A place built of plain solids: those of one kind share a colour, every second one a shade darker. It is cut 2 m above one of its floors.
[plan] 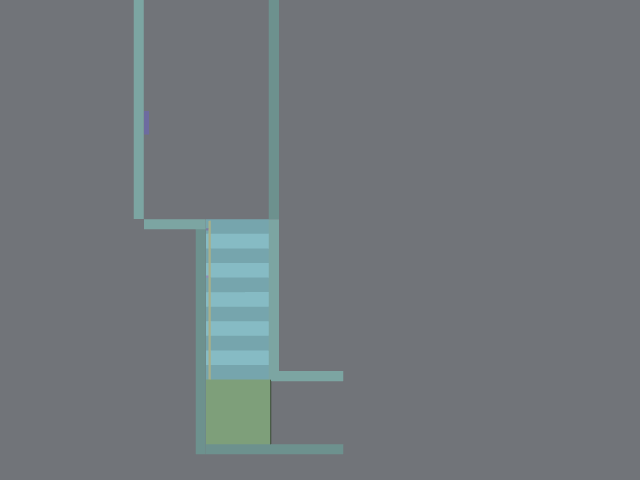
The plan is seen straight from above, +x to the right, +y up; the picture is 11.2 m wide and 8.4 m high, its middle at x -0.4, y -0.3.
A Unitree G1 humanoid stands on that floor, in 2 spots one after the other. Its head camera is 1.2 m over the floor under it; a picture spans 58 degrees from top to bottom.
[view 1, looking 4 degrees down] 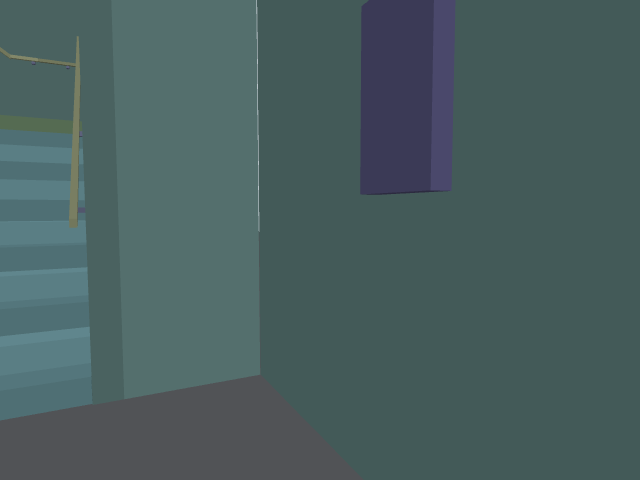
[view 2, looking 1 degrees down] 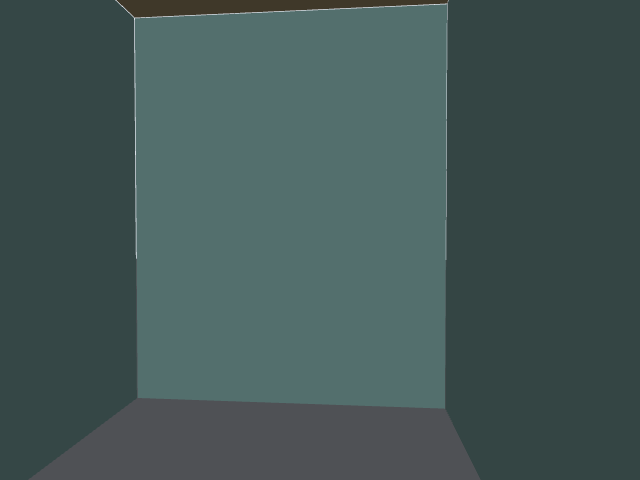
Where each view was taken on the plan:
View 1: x -2.47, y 3.01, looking -117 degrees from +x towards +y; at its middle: wall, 2.24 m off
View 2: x -1.89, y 1.06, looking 95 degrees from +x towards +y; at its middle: wall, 3.00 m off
